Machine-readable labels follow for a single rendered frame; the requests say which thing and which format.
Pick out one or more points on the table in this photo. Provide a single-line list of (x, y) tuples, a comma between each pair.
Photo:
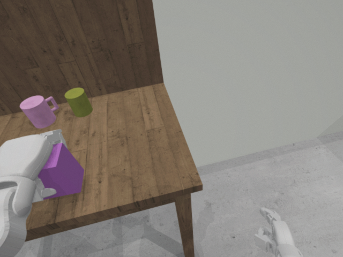
[(131, 146)]

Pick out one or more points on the robot right forearm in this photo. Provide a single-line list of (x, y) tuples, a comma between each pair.
[(287, 250)]

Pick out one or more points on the right robot hand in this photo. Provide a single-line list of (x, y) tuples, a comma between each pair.
[(268, 239)]

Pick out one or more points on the sponge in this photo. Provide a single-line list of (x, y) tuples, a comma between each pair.
[(62, 172)]

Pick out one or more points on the left robot hand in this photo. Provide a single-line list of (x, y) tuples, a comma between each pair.
[(26, 156)]

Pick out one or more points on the robot left forearm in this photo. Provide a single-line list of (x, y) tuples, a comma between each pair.
[(16, 196)]

